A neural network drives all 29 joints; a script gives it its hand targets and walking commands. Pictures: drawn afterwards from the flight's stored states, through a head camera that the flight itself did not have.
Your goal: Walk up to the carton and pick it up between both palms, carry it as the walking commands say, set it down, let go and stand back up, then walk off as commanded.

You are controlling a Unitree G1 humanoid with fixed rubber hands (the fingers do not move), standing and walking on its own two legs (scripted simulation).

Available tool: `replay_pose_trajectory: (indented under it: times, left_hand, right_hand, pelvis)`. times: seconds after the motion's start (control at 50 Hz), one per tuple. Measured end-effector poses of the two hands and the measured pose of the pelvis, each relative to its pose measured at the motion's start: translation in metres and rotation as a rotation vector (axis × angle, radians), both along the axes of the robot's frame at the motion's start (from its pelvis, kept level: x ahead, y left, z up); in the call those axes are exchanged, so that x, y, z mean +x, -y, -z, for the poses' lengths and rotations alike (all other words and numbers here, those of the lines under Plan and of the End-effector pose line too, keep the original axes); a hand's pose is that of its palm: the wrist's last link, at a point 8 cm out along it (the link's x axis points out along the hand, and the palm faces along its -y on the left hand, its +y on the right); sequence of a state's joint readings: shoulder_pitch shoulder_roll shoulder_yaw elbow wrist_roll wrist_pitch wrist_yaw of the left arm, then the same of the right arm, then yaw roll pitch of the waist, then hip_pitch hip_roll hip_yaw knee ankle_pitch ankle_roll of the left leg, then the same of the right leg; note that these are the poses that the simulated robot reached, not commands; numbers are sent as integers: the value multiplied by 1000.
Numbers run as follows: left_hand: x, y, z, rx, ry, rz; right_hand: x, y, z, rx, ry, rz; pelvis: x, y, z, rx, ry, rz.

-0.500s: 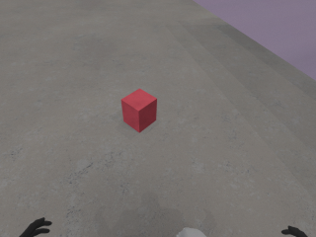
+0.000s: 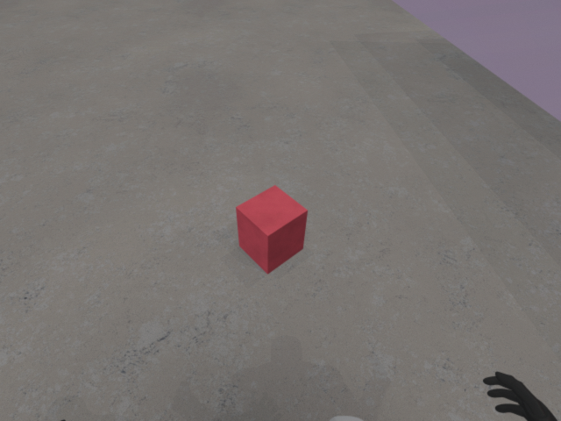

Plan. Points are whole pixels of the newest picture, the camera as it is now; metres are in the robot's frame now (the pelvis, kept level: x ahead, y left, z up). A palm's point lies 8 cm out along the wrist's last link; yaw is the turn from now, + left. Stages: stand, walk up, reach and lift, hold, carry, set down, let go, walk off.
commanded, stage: walk up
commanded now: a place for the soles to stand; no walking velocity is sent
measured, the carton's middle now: (271, 229) +1.00 +0.02 -0.62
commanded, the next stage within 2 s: none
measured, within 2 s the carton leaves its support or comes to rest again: neither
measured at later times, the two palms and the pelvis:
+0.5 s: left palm (93, 321) +0.30 +0.31 -0.05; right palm (486, 295) +0.35 -0.36 -0.06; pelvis +0.22 -0.04 -0.01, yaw +1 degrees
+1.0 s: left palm (139, 225) +0.50 +0.29 -0.04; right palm (449, 211) +0.57 -0.38 -0.07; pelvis +0.43 -0.07 -0.01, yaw +3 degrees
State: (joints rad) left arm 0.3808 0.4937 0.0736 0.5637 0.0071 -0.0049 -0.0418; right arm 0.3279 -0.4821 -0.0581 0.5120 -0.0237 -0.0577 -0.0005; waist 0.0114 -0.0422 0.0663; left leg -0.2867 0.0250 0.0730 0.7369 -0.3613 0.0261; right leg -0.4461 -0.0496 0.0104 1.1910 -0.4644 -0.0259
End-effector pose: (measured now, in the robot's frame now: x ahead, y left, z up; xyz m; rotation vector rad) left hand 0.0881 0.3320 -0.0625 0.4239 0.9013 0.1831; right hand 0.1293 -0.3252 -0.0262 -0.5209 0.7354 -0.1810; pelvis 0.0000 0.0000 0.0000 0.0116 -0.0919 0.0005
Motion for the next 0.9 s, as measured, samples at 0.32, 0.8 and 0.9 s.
replay_pose_trajectory:
  times: [0.32,0.8,0.9]
  left_hand:
    - [190,58,-12,99,85,78]
    - [421,94,-17,52,112,144]
    - [423,82,-14,117,53,57]
  right_hand:
    - [108,69,48,55,-180,70]
    - [291,107,24,12,-195,110]
    - [357,93,43,54,-215,58]
  pelvis:
    - [144,56,17,-52,11,-7]
    - [358,84,6,-7,-25,-5]
    - [392,82,9,-54,-11,-19]
